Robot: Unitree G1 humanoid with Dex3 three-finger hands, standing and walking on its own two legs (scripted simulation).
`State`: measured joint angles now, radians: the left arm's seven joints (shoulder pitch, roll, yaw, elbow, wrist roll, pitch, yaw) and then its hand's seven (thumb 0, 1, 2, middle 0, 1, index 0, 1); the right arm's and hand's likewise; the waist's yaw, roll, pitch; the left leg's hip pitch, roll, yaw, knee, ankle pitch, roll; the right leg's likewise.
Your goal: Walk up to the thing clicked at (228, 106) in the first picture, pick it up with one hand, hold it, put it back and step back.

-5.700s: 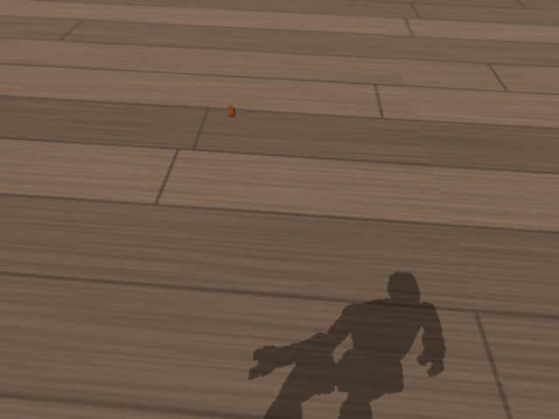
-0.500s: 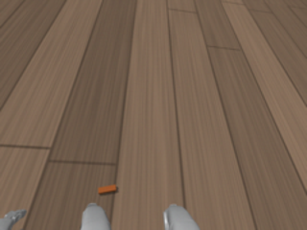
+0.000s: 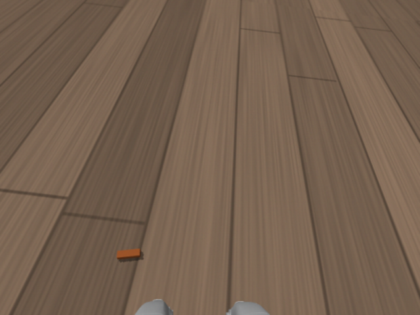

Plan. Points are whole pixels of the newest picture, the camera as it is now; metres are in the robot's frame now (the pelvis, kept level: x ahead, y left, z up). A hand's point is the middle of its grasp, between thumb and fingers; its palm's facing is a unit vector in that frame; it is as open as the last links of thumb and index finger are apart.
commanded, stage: walk up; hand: left
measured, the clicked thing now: (128, 253) +0.44 +0.31 -0.73
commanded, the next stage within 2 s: stand in 1.78 s
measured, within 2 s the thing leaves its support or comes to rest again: neither
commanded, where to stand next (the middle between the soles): +0.10 +0.06 m, yaw +0 degrees
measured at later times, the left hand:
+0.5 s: hand out of the picture +0.02 +0.28 -0.13, palm faces +0.04 -0.90 -0.43, open 7.4 cm
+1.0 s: hand (62, 313) +0.15 +0.28 -0.12, palm faces -0.01 -0.93 -0.38, open 7.4 cm
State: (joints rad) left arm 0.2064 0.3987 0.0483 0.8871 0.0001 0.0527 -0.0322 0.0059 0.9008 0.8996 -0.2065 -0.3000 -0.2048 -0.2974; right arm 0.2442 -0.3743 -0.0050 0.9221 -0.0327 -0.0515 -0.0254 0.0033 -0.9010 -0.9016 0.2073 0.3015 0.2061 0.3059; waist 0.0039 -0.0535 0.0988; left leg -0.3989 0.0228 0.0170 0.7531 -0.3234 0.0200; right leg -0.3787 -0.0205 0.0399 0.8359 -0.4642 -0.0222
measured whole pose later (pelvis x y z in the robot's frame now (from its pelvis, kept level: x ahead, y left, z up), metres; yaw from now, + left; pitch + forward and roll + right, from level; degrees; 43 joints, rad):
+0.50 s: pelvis +0.02 -0.01 +0.01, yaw +3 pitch -2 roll +1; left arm 0.27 0.42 0.03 0.99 0.00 -0.02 0.02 0.01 0.90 0.90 -0.21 -0.30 -0.20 -0.30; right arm 0.13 -0.39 -0.05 0.98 -0.02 0.00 0.03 0.00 -0.91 -0.90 0.20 0.30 0.20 0.30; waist 0.04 -0.01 0.10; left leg -0.32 0.02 0.00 0.63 -0.28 -0.02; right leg -0.31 -0.06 0.01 0.76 -0.45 0.00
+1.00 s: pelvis +0.04 +0.01 +0.03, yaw +1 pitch -2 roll +0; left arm 0.05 0.39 -0.01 1.10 0.00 -0.03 0.01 0.00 0.90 0.90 -0.21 -0.30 -0.20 -0.30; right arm 0.03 -0.36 -0.02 1.13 0.00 0.01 0.02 0.00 -0.91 -0.90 0.20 0.30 0.20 0.30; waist 0.00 -0.02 0.08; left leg -0.20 0.03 0.03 0.48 -0.24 -0.01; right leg -0.17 -0.04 0.02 0.45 -0.25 0.05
